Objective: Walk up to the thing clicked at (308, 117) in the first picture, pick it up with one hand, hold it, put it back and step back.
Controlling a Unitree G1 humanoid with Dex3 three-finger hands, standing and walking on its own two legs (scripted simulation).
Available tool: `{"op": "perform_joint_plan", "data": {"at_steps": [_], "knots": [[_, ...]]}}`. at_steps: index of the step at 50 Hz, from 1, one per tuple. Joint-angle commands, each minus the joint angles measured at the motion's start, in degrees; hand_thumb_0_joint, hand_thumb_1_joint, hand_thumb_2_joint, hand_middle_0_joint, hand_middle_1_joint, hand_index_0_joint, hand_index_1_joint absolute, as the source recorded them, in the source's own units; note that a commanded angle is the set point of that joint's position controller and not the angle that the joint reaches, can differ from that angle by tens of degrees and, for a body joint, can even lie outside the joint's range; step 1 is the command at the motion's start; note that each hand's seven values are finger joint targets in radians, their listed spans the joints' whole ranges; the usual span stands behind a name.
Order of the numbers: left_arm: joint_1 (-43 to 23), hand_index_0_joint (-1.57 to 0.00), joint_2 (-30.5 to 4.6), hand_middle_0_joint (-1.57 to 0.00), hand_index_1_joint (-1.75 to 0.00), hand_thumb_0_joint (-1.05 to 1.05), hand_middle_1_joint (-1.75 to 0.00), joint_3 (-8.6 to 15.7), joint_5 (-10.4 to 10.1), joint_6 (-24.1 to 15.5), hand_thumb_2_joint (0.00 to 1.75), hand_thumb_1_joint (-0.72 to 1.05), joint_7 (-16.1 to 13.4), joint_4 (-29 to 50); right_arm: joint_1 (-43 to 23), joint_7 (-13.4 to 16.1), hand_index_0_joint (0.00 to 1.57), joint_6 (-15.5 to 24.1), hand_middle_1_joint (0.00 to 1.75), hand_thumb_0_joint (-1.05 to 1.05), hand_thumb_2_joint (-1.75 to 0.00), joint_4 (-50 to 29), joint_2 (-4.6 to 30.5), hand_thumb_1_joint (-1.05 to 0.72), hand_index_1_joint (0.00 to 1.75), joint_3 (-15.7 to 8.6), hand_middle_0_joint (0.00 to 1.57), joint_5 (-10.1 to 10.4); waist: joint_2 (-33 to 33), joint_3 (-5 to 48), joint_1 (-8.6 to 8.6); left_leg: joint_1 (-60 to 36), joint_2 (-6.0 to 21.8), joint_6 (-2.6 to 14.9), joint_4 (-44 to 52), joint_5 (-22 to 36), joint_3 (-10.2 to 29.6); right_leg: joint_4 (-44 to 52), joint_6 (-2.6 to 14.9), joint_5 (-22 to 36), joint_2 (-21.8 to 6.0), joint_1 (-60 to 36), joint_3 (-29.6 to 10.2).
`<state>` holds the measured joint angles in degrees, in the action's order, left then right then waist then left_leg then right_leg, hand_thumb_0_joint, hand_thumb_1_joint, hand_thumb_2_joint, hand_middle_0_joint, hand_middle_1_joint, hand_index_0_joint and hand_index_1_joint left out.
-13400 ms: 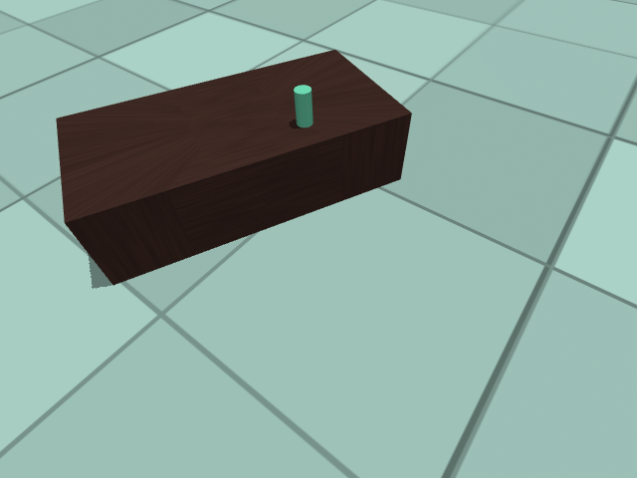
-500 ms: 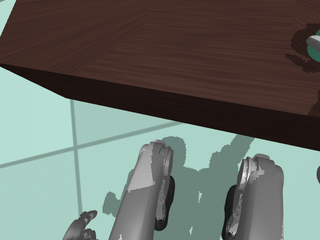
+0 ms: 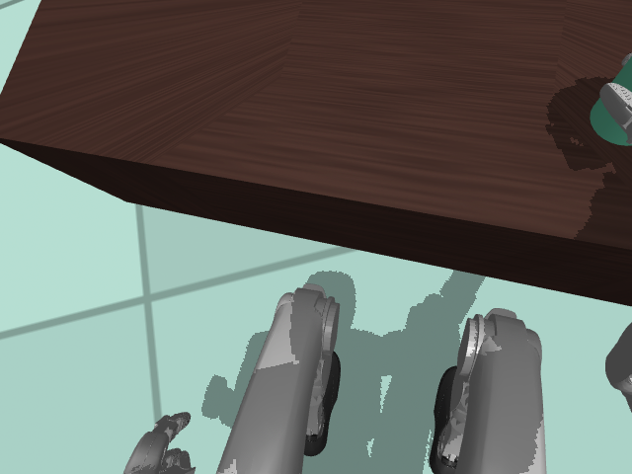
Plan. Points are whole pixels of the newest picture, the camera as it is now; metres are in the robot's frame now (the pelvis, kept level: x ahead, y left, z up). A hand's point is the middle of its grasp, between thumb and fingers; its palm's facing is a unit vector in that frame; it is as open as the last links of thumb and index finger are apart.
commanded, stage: settle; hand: right
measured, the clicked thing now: out of the picture +0.54 -0.25 +0.01
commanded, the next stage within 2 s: lift in 0.92 s
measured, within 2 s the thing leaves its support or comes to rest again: neither
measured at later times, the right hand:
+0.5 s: hand out of the picture +0.54 -0.26 +0.07, palm faces +0.22 +0.97 -0.01, open 9.7 cm
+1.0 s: hand out of the picture +0.54 -0.25 +0.09, palm faces +0.22 +0.97 +0.00, open 9.7 cm
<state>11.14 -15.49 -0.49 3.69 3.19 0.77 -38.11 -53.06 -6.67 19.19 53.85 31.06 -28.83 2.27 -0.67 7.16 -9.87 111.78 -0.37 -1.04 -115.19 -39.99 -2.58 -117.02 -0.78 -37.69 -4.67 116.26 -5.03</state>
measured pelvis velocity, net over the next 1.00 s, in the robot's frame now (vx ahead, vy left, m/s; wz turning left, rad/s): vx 0.02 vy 0.00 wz -0.01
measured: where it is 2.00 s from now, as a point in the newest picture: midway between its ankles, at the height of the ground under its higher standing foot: (379, 430)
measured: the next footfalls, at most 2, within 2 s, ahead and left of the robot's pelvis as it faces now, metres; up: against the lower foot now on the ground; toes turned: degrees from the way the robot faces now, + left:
none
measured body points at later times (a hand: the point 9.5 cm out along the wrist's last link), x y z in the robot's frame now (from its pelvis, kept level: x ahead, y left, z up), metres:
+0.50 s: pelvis +0.01 +0.00 +0.06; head +0.23 -0.05 +0.45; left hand +0.08 +0.28 -0.06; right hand +0.52 -0.31 +0.07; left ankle +0.08 +0.13 -0.41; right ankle +0.08 -0.13 -0.41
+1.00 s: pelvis +0.02 +0.00 +0.08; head +0.23 -0.05 +0.48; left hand +0.09 +0.28 -0.03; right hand +0.52 -0.31 +0.10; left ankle +0.08 +0.13 -0.41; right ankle +0.08 -0.13 -0.41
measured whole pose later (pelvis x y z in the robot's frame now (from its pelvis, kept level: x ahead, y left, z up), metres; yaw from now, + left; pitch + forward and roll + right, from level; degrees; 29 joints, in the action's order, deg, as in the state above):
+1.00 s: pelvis +0.02 +0.00 +0.08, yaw -1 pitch +36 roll +5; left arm 12.3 -15.3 -0.1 3.0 1.2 0.7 -37.3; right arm -50.7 -8.5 22.0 56.6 29.4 -28.4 3.8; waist -1.2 9.1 -9.2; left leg 97.4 -0.4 -1.0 -99.6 -38.0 -2.7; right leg -102.1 -0.7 -36.3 -5.0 101.8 -4.0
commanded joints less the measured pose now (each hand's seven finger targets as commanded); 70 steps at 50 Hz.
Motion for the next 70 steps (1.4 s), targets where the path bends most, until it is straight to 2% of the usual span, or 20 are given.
{"op": "perform_joint_plan", "data": {"at_steps": [1, 3, 7, 13, 16, 25, 26, 28, 30, 33, 35, 39, 42, 44, 49, 51, 53, 61, 63, 70], "knots": [[12.27, -0.19, -13.06, -0.19, -0.3, 0.0, -0.29, 5.09, -0.2, -0.9, 0.91, 0.9, -1.33, 0.65, -27.56, 0.3, 1.42, 5.74, 1.48, 0.0, -1.34, -16.5, 16.94, -0.25, 1.48, -0.94, 1.38, 1.84, -12.97, 43.81, -0.37, -22.07, -1.21, 2.93, 16.44, 16.14, -1.5, 14.88, 2.19, 12.96, 1.1, -35.45, 1.58], [11.7, -0.19, -12.78, -0.19, -0.29, 0.0, -0.29, 4.93, -0.5, -1.07, 0.91, 0.9, -1.5, 1.27, -27.51, 0.24, 1.44, 5.75, 1.49, 0.0, -1.34, -16.39, 18.26, -0.25, 1.49, -1.82, 1.39, 2.05, -11.92, 44.08, 0.08, -24.26, -1.25, 2.85, 17.62, 16.46, -1.11, 15.63, 2.4, 12.79, 1.21, -34.88, 1.74], [11.99, -0.19, -12.45, -0.19, -0.29, 0.0, -0.29, 4.82, -0.57, -1.36, 0.9, 0.9, -1.41, 1.01, -24.91, -0.47, 1.43, 5.63, 1.49, 0.0, -1.34, -11.48, 15.34, -0.24, 1.49, -0.68, 1.38, 1.93, -11.29, 40.34, -0.28, -23.51, -1.28, 3.05, 18.73, 16.36, -1.35, 17.81, 2.25, 13.55, 1.21, -35.5, 1.41], [11.77, -0.19, -12.18, -0.19, -0.29, 0.0, -0.29, 4.89, -0.67, -1.6, 0.91, 0.89, -0.97, 2.3, -23.55, -1.48, 1.4, 6.06, 1.45, 0.0, -1.31, -9.89, 15.26, -0.22, 1.45, -0.84, 1.35, 1.81, -10.82, 40.56, 0.32, -26.4, -1.31, 2.99, 20.76, 18.61, -0.88, 19.42, 2.43, 16.2, 1.1, -37.49, 1.47], [12.17, -0.19, -12.32, -0.19, -0.29, 0.0, -0.29, 4.98, -0.44, -1.67, 0.9, 0.9, -0.8, 2.3, -24.06, -1.8, 1.39, 6.55, 1.43, 0.0, -1.28, -11.02, 15.52, -0.24, 1.44, -1.08, 1.35, 2.1, -12.0, 41.86, 0.31, -26.28, -1.42, 3.06, 21.27, 19.87, -1.06, 19.77, 2.35, 18.98, 0.93, -40.82, 1.15], [11.9, -0.19, -12.58, -0.19, -0.29, 0.0, -0.29, 5.19, -0.41, -2.09, 0.9, 0.91, -0.92, 2.35, -25.48, -1.44, 1.34, 7.42, 1.43, 0.0, -1.31, -14.61, 15.26, -0.29, 1.43, -1.03, 1.3, 2.54, -13.43, 43.11, 0.23, -26.43, -1.41, 3.11, 23.07, 18.29, -1.3, 22.19, 2.11, 18.36, 0.91, -45.08, 0.63], [11.71, -0.19, -12.76, -0.19, -0.29, 0.0, -0.29, 5.19, -0.49, -2.12, 0.9, 0.91, -1.03, 2.53, -25.73, -1.26, 1.36, 7.5, 1.44, 0.0, -1.32, -15.59, 16.44, -0.32, 1.45, -1.19, 1.32, 2.36, -14.84, 43.28, 1.08, -26.03, -1.37, 3.32, 23.36, 17.15, -1.27, 23.23, 1.92, 17.63, 0.95, -46.21, 0.62], [11.89, -0.18, -12.61, -0.19, -0.29, 0.0, -0.29, 5.09, -0.49, -2.19, 0.9, 0.91, -1.02, 2.51, -24.01, -1.24, 1.36, 7.14, 1.46, 0.0, -1.34, -13.31, 14.93, -0.29, 1.46, -0.42, 1.32, 2.4, -13.81, 42.6, 0.5, -26.64, -1.45, 3.19, 24.24, 17.12, -1.39, 23.63, 2.03, 17.43, 0.95, -46.49, 0.51], [11.88, -0.19, -12.37, -0.19, -0.29, 0.0, -0.29, 5.03, -0.59, -2.3, 0.9, 0.9, -1.23, 2.49, -26.02, -0.97, 1.37, 7.63, 1.47, 0.0, -1.35, -15.96, 17.0, -0.3, 1.47, -1.71, 1.32, 2.73, -12.58, 44.15, 0.52, -29.34, -1.4, 2.92, 25.06, 18.09, -0.89, 23.25, 2.4, 16.96, 1.07, -45.41, 0.98], [11.58, -0.19, -12.25, -0.19, -0.29, 0.0, -0.29, 4.88, -0.51, -2.39, 0.9, 0.91, -1.22, 2.3, -24.34, -1.08, 1.38, 7.59, 1.49, 0.0, -1.37, -14.82, 15.41, -0.32, 1.49, -1.13, 1.34, 2.9, -13.66, 43.4, 0.97, -28.16, -1.47, 3.15, 24.84, 18.53, -1.27, 24.21, 2.04, 19.04, 1.08, -47.42, 0.65], [12.16, -0.19, -12.22, -0.19, -0.29, 0.0, -0.29, 4.87, -0.47, -2.45, 0.9, 0.91, -1.25, 1.89, -23.43, -1.13, 1.38, 7.5, 1.48, 0.0, -1.36, -12.07, 14.37, -0.32, 1.48, -0.46, 1.33, 2.51, -12.86, 41.82, 0.12, -27.61, -1.54, 3.17, 25.16, 18.49, -1.52, 24.54, 1.94, 19.4, 1.04, -47.69, 0.32], [12.07, -0.19, -12.16, -0.19, -0.29, 0.0, -0.29, 4.87, -0.4, -2.45, 0.9, 0.91, -1.02, 2.38, -23.12, -1.41, 1.37, 7.87, 1.48, 0.0, -1.37, -13.28, 14.87, -0.3, 1.48, -0.94, 1.33, 2.79, -12.6, 42.99, 0.73, -29.59, -1.54, 3.13, 25.63, 20.87, -1.21, 24.62, 2.18, 22.02, 0.96, -48.51, 0.61], [12.05, -0.19, -11.83, -0.19, -0.29, 0.0, -0.3, 4.8, -0.37, -2.56, 0.9, 0.91, -0.92, 2.34, -22.43, -1.97, 1.36, 7.86, 1.48, 0.0, -1.37, -12.19, 13.35, -0.31, 1.48, -0.4, 1.32, 2.9, -12.19, 41.73, 0.23, -29.41, -1.58, 3.13, 25.86, 20.66, -1.36, 25.02, 2.09, 21.8, 1.03, -47.81, 0.52], [11.84, -0.18, -11.88, -0.18, -0.29, 0.0, -0.29, 4.78, -0.47, -2.5, 0.9, 0.9, -0.96, 2.86, -22.41, -1.67, 1.37, 8.07, 1.5, 0.0, -1.39, -12.54, 15.34, -0.32, 1.5, -1.5, 1.33, 2.85, -10.75, 43.08, 0.86, -32.01, -1.64, 2.89, 27.02, 20.57, -0.81, 24.86, 2.58, 20.08, 1.09, -46.86, 1.04], [11.21, -0.19, -11.52, -0.19, -0.29, 0.0, -0.29, 4.76, -0.73, -2.61, 0.89, 0.91, -0.96, 3.09, -21.74, -1.35, 1.36, 8.42, 1.51, 0.0, -1.42, -12.6, 14.35, -0.35, 1.51, -1.16, 1.32, 2.94, -11.06, 41.13, 1.06, -32.23, -1.54, 3.07, 27.72, 18.21, -0.87, 26.8, 2.35, 16.85, 1.36, -45.7, 1.09], [11.16, -0.18, -11.4, -0.18, -0.29, 0.0, -0.29, 4.82, -0.65, -2.59, 0.89, 0.91, -1.02, 3.39, -23.38, -0.85, 1.35, 8.88, 1.5, 0.0, -1.42, -15.26, 15.69, -0.34, 1.5, -1.63, 1.3, 2.84, -11.46, 43.32, 1.6, -33.69, -1.59, 3.04, 28.4, 18.49, -0.47, 26.84, 2.47, 16.79, 1.36, -46.86, 1.47], [11.02, -0.21, -11.2, -0.2, -0.3, 0.0, -0.31, 4.88, -0.47, -2.66, 0.89, 0.92, -0.98, 3.1, -22.0, -0.91, 1.36, 8.69, 1.46, 0.0, -1.34, -13.74, 12.56, -0.27, 1.46, 0.09, 1.32, 3.13, -11.6, 41.66, 1.06, -33.43, -1.52, 2.96, 28.59, 19.13, -0.55, 26.81, 2.45, 17.38, 1.37, -46.89, 1.51], [11.4, -0.21, -11.43, -0.19, -0.29, 0.0, -0.31, 5.19, -0.58, -2.73, 0.89, 0.92, -1.05, 3.25, -19.66, -0.6, 1.35, 8.88, 1.45, 0.0, -1.32, -18.62, 12.92, -0.27, 1.45, -0.38, 1.32, 3.28, -13.3, 44.87, 2.23, -35.02, -1.55, 3.23, 29.86, 21.93, -1.15, 29.32, 1.92, 23.46, 1.18, -54.74, 0.8], [11.14, -0.21, -11.06, -0.2, -0.3, 0.0, -0.31, 5.25, -0.71, -2.81, 0.89, 0.92, -1.02, 3.3, -17.25, -0.61, 1.35, 8.46, 1.44, 0.0, -1.32, -18.65, 10.94, -0.27, 1.44, 0.31, 1.32, 3.6, -12.51, 45.22, 2.25, -35.77, -1.65, 3.07, 30.7, 23.18, -1.18, 29.77, 2.0, 25.1, 1.07, -56.33, 0.9], [9.95, -0.2, -10.55, -0.19, -0.29, 0.0, -0.3, 5.52, -1.33, -3.35, 0.89, 0.92, -1.45, 3.32, -13.33, 0.44, 1.35, 7.9, 1.44, 0.0, -1.31, -23.25, 8.59, -0.27, 1.44, 1.72, 1.32, 4.21, -11.95, 42.55, 3.34, -40.07, -1.52, 3.22, 34.99, 22.6, -0.75, 34.48, 1.78, 23.75, 1.33, -59.45, 1.28]]}}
